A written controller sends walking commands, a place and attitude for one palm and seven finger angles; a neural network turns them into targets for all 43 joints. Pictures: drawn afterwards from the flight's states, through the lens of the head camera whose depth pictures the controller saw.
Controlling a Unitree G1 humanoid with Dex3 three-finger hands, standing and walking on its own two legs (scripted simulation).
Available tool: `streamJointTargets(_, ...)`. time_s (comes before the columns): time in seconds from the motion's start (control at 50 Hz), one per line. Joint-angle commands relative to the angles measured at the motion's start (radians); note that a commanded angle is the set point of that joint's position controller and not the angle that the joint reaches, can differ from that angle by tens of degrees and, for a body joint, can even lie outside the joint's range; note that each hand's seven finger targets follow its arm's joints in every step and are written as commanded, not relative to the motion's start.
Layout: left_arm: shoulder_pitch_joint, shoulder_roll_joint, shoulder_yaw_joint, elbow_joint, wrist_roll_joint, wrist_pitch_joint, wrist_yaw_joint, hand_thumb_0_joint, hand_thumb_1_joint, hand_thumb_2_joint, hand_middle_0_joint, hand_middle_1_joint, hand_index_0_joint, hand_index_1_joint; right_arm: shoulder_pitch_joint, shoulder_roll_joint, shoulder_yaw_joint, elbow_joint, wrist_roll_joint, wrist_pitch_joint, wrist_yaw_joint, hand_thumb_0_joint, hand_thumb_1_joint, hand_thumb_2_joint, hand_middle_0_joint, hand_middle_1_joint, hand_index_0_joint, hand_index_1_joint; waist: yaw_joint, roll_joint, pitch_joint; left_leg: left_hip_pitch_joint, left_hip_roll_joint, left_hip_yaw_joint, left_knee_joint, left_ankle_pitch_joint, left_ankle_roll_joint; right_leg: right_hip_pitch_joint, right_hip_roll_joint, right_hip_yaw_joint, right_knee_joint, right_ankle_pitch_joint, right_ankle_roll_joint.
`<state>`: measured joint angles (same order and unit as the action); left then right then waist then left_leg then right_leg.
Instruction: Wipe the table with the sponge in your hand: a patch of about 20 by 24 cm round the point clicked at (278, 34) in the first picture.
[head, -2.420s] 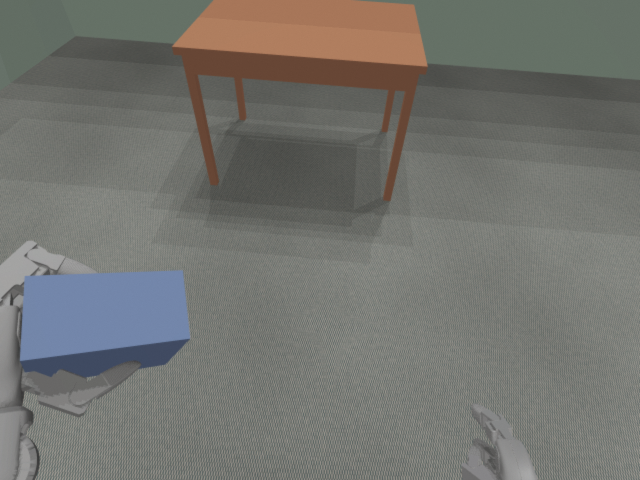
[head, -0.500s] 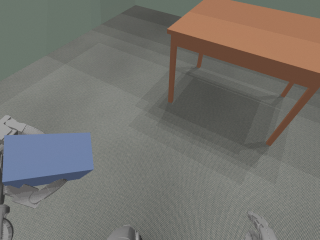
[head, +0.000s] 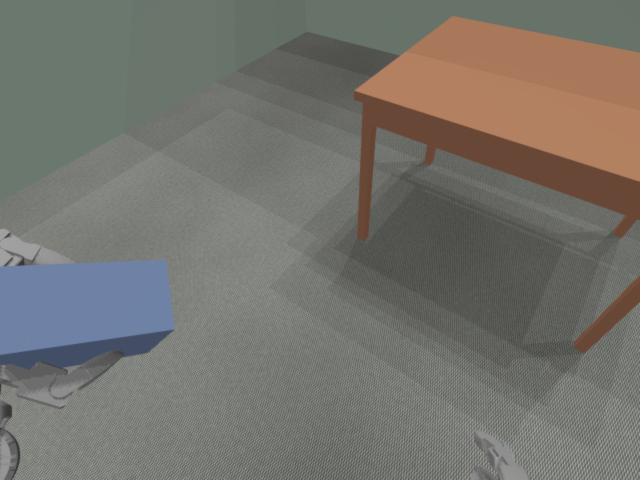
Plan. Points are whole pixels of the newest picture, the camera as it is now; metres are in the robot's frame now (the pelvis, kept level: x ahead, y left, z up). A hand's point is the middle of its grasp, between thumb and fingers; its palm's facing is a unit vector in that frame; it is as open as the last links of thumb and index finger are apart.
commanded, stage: walk to a spot facing it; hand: left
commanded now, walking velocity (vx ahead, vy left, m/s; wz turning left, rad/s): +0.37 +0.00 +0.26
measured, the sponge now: (111, 315) +0.23 +0.22 +0.16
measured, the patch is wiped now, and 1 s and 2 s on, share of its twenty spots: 0.00 0.00 0.00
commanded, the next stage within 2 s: turn to face it in 1.32 s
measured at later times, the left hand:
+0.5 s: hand (107, 216) +0.34 +0.27 +0.18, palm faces +0.53 -0.75 -0.40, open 10.8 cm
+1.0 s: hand (177, 170) +0.44 +0.23 +0.16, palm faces +0.57 -0.71 -0.41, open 10.8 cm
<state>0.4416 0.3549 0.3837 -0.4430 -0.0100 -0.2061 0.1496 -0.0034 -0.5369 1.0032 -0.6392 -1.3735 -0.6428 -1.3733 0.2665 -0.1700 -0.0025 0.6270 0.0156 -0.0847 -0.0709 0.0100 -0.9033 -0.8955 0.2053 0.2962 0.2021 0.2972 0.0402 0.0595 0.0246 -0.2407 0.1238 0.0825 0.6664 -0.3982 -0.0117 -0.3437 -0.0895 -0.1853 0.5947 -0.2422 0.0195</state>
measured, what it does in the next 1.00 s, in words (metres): walks ahead, turning left: left foot, then right foot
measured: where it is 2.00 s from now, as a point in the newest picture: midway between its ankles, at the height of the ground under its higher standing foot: (344, 415)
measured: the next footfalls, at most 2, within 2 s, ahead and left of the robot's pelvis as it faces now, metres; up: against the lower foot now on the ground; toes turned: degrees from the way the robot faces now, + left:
left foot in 0.42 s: +0.24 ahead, +0.12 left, +0.00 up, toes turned +16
right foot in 0.82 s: +0.34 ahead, -0.14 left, +0.00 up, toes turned +0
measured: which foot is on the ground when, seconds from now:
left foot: up 0.00-0.40, down 0.42-0.84, up 0.86-1.00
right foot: down 0.00-0.44, up 0.46-0.80, down 0.82-1.00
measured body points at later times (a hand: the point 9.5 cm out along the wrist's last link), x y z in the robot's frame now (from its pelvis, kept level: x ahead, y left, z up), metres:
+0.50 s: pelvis +0.14 +0.01 -0.01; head +0.17 +0.01 +0.44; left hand +0.31 +0.31 +0.20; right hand +0.33 -0.22 -0.09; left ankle +0.20 +0.11 -0.72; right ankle +0.07 -0.12 -0.67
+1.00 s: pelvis +0.28 -0.04 +0.01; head +0.31 -0.06 +0.46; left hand +0.40 +0.26 +0.19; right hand +0.50 -0.25 -0.10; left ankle +0.24 +0.08 -0.62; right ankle +0.30 -0.14 -0.72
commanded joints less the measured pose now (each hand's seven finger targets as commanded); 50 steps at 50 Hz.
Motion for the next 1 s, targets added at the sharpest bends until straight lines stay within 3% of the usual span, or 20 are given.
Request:
streamJointTargets(0.0, -0.226, 0.235, 0.090, -0.268, 0.002, -0.035, 0.030, 0.000, 0.100, 1.300, -1.200, -1.600, -1.200, -1.600, -0.186, -0.118, -0.027, -0.150, -0.015, -0.053, -0.015, 0.000, -0.900, -0.900, 0.200, 0.300, 0.200, 0.300, -0.006, -0.284, -0.128, -0.506, -0.080, -0.105, 0.672, -0.150, 0.023, 0.412, -0.430, 0.633, -0.323, 0.096, -0.190)
streamJointTargets(0.04, -0.176, 0.240, 0.094, -0.297, -0.001, -0.052, 0.016, 0.000, 0.100, 1.300, -1.200, -1.600, -1.200, -1.600, -0.170, -0.140, -0.048, -0.138, -0.014, -0.046, -0.001, 0.000, -0.900, -0.900, 0.200, 0.300, 0.200, 0.300, -0.022, -0.216, -0.071, -0.470, -0.028, -0.116, 0.710, -0.007, 0.001, 0.289, -0.364, 0.537, -0.338, -0.050, -0.177)
streamJointTargets(0.1, -0.080, 0.250, 0.149, -0.348, -0.008, -0.074, 0.017, 0.000, 0.100, 1.300, -1.200, -1.600, -1.200, -1.600, -0.188, -0.133, -0.045, -0.138, -0.008, -0.004, 0.008, 0.000, -0.900, -0.900, 0.200, 0.300, 0.200, 0.300, -0.039, -0.143, -0.043, -0.473, -0.002, -0.090, 0.673, 0.069, -0.019, 0.242, -0.315, 0.273, -0.333, 0.074, -0.164)
streamJointTargets(0.16, 0.015, 0.231, 0.169, -0.318, -0.020, -0.077, 0.023, 0.000, 0.100, 1.300, -1.200, -1.600, -1.200, -1.600, -0.171, -0.120, -0.052, -0.157, -0.010, 0.016, 0.013, 0.000, -0.900, -0.900, 0.200, 0.300, 0.200, 0.300, -0.045, -0.134, -0.082, -0.411, 0.011, -0.041, 0.430, 0.113, -0.021, 0.278, -0.269, 0.126, -0.307, 0.200, -0.151)
streamJointTargets(0.28, 0.105, 0.177, 0.154, -0.264, -0.035, -0.066, 0.046, 0.000, 0.100, 1.300, -1.200, -1.600, -1.200, -1.600, -0.125, -0.105, -0.056, -0.215, -0.010, 0.020, 0.016, 0.000, -0.900, -0.900, 0.200, 0.300, 0.200, 0.300, -0.004, -0.233, -0.112, -0.312, -0.041, 0.116, 0.024, 0.113, 0.001, 0.389, -0.250, 0.074, -0.226, 0.419, -0.150)
streamJointTargets(0.36, -0.006, 0.155, 0.085, -0.290, -0.024, -0.051, 0.052, 0.000, 0.100, 1.300, -1.200, -1.600, -1.200, -1.600, -0.089, -0.128, -0.071, -0.210, -0.013, 0.013, -0.005, 0.000, -0.900, -0.900, 0.200, 0.300, 0.200, 0.300, -0.052, -0.163, -0.154, 0.015, -0.117, 0.176, -0.174, 0.224, 0.024, 0.259, -0.205, -0.009, 0.038, 0.443, -0.087)
streamJointTargets(0.38, -0.045, 0.167, 0.084, -0.327, -0.021, -0.065, 0.052, 0.000, 0.100, 1.300, -1.200, -1.600, -1.200, -1.600, -0.081, -0.134, -0.074, -0.216, -0.015, 0.009, -0.012, 0.000, -0.900, -0.900, 0.200, 0.300, 0.200, 0.300, -0.070, -0.067, -0.207, 0.189, -0.091, 0.115, -0.203, 0.269, 0.055, 0.157, -0.162, -0.035, 0.230, 0.402, -0.046)
streamJointTargets(0.4, -0.068, 0.167, 0.082, -0.355, -0.016, -0.077, 0.053, 0.000, 0.100, 1.300, -1.200, -1.600, -1.200, -1.600, -0.101, -0.156, -0.076, -0.218, -0.019, 0.004, -0.012, 0.000, -0.900, -0.900, 0.200, 0.300, 0.200, 0.300, -0.064, 0.147, -0.239, 0.328, 0.088, -0.186, -0.250, 0.378, 0.148, -0.025, -0.055, -0.039, 0.456, 0.023, -0.002)
streamJointTargets(0.42, -0.099, 0.180, 0.081, -0.376, -0.014, -0.088, 0.055, 0.000, 0.100, 1.300, -1.200, -1.600, -1.200, -1.600, -0.105, -0.151, -0.063, -0.222, -0.018, -0.010, -0.002, 0.000, -0.900, -0.900, 0.200, 0.300, 0.200, 0.300, -0.048, 0.279, -0.237, 0.420, 0.303, -0.545, -0.289, 0.612, 0.280, -0.250, 0.031, 0.060, 0.654, -0.378, 0.007)
streamJointTargets(0.44, -0.159, 0.234, 0.093, -0.354, 0.006, -0.087, 0.052, 0.000, 0.100, 1.300, -1.200, -1.600, -1.200, -1.600, -0.108, -0.151, -0.052, -0.213, -0.017, -0.015, 0.013, 0.000, -0.900, -0.900, 0.200, 0.300, 0.200, 0.300, -0.059, 0.170, -0.173, 0.336, 0.326, -0.603, -0.329, 0.554, 0.306, -0.308, 0.020, 0.157, 0.738, -0.378, -0.005)
streamJointTargets(0.48, -0.188, 0.251, 0.107, -0.403, 0.003, -0.081, 0.027, 0.000, 0.100, 1.300, -1.200, -1.600, -1.200, -1.600, -0.147, -0.144, -0.059, -0.184, -0.010, -0.024, 0.016, 0.000, -0.900, -0.900, 0.200, 0.300, 0.200, 0.300, -0.048, 0.146, -0.140, 0.230, 0.300, -0.517, -0.340, 0.369, 0.294, -0.339, -0.050, 0.197, 0.746, -0.314, 0.008)
streamJointTargets(0.56, -0.018, 0.233, 0.153, -0.504, -0.019, -0.094, 0.027, 0.000, 0.100, 1.300, -1.200, -1.600, -1.200, -1.600, -0.136, -0.131, -0.058, -0.170, -0.003, -0.061, 0.028, 0.000, -0.900, -0.900, 0.200, 0.300, 0.200, 0.300, -0.018, 0.187, -0.139, 0.056, 0.178, -0.229, -0.383, 0.207, 0.204, -0.234, -0.054, 0.131, 0.552, -0.142, 0.019)
streamJointTargets(0.62, 0.053, 0.168, 0.134, -0.411, -0.031, -0.097, 0.020, 0.000, 0.100, 1.300, -1.200, -1.600, -1.200, -1.600, -0.130, -0.121, -0.050, -0.158, -0.009, -0.075, 0.034, 0.000, -0.900, -0.900, 0.200, 0.300, 0.200, 0.300, -0.028, 0.204, -0.133, -0.024, 0.161, -0.150, -0.423, 0.157, 0.181, -0.107, -0.034, 0.066, 0.351, -0.092, 0.029)
streamJointTargets(0.76, -0.086, 0.101, 0.049, -0.135, -0.017, -0.049, 0.008, 0.000, 0.100, 1.300, -1.200, -1.600, -1.200, -1.600, -0.122, -0.131, -0.051, -0.138, -0.002, -0.048, -0.009, 0.000, -0.900, -0.900, 0.200, 0.300, 0.200, 0.300, -0.029, 0.064, -0.093, -0.057, 0.106, -0.062, -0.231, -0.003, 0.122, 0.125, 0.052, -0.042, -0.059, -0.085, 0.038)
streamJointTargets(0.78, -0.112, 0.104, 0.028, -0.124, -0.010, -0.039, 0.009, 0.000, 0.100, 1.300, -1.200, -1.600, -1.200, -1.600, -0.127, -0.122, -0.044, -0.135, 0.002, -0.042, -0.012, 0.000, -0.900, -0.900, 0.200, 0.300, 0.200, 0.300, -0.027, -0.001, -0.101, -0.101, 0.065, -0.040, -0.094, -0.015, 0.104, 0.202, 0.023, 0.013, -0.137, -0.104, 0.021)
streamJointTargets(0.8, -0.127, 0.141, 0.042, -0.113, 0.000, -0.029, 0.013, 0.000, 0.100, 1.300, -1.200, -1.600, -1.200, -1.600, -0.112, -0.097, -0.037, -0.132, 0.004, -0.032, -0.011, 0.000, -0.900, -0.900, 0.200, 0.300, 0.200, 0.300, -0.024, -0.206, -0.130, -0.234, -0.009, 0.020, 0.180, -0.043, 0.077, 0.311, -0.143, 0.242, -0.253, -0.166, -0.047)
streamJointTargets(0.82, -0.142, 0.199, 0.066, -0.114, 0.001, -0.014, 0.019, 0.000, 0.100, 1.300, -1.200, -1.600, -1.200, -1.600, -0.163, -0.094, -0.030, -0.155, 0.001, -0.029, -0.011, 0.000, -0.900, -0.900, 0.200, 0.300, 0.200, 0.300, 0.003, -0.463, -0.100, -0.498, -0.126, 0.014, 0.491, -0.207, 0.033, 0.416, -0.363, 0.624, -0.333, -0.062, -0.160)
streamJointTargets(0.84, -0.205, 0.207, 0.063, -0.159, -0.012, -0.015, 0.022, 0.000, 0.100, 1.300, -1.200, -1.600, -1.200, -1.600, -0.201, -0.123, -0.028, -0.152, -0.006, -0.037, -0.010, 0.000, -0.900, -0.900, 0.200, 0.300, 0.200, 0.300, 0.001, -0.347, -0.069, -0.545, -0.091, -0.098, 0.633, -0.153, 0.015, 0.380, -0.434, 0.637, -0.356, 0.019, -0.187)
streamJointTargets(0.9, -0.169, 0.216, 0.070, -0.251, -0.006, -0.050, 0.014, 0.000, 0.100, 1.300, -1.200, -1.600, -1.200, -1.600, -0.196, -0.136, -0.037, -0.136, -0.009, -0.025, 0.001, 0.000, -0.900, -0.900, 0.200, 0.300, 0.200, 0.300, -0.020, -0.192, -0.017, -0.511, -0.028, -0.109, 0.697, 0.006, -0.009, 0.279, -0.348, 0.402, -0.328, 0.069, -0.161)
streamJointTargets(0.98, -0.076, 0.252, 0.137, -0.369, -0.004, -0.071, 0.026, 0.000, 0.100, 1.300, -1.200, -1.600, -1.200, -1.600, -0.203, -0.129, -0.044, -0.162, -0.016, 0.000, 0.007, 0.000, -0.900, -0.900, 0.200, 0.300, 0.200, 0.300, -0.031, -0.143, -0.040, -0.434, -0.005, -0.045, 0.489, 0.056, -0.020, 0.286, -0.302, 0.116, -0.288, 0.303, -0.135)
